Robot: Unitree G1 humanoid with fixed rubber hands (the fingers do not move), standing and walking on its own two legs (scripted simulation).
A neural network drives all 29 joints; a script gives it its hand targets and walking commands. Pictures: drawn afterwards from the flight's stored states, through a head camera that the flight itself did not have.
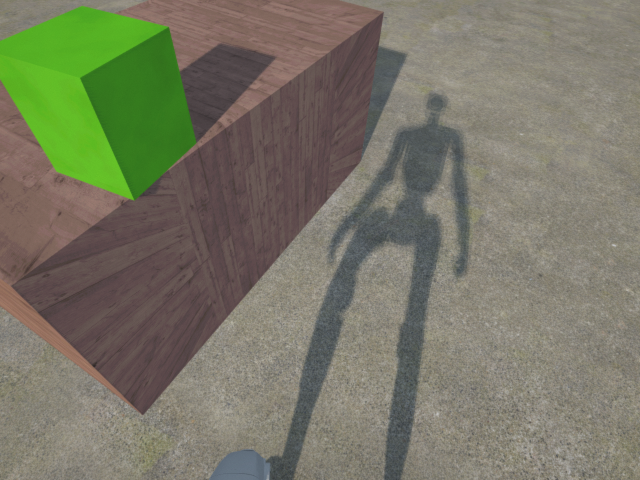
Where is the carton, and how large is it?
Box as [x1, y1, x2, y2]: [0, 6, 195, 200]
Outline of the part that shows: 1,40 0,79 56,171 134,200 195,143 194,134 168,27 81,6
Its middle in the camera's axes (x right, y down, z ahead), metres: -0.41 -0.27 +0.75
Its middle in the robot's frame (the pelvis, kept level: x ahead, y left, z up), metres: +0.73 +0.44 +0.05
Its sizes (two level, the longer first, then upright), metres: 0.210 0.200 0.250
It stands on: a pedestal, 0.70 m high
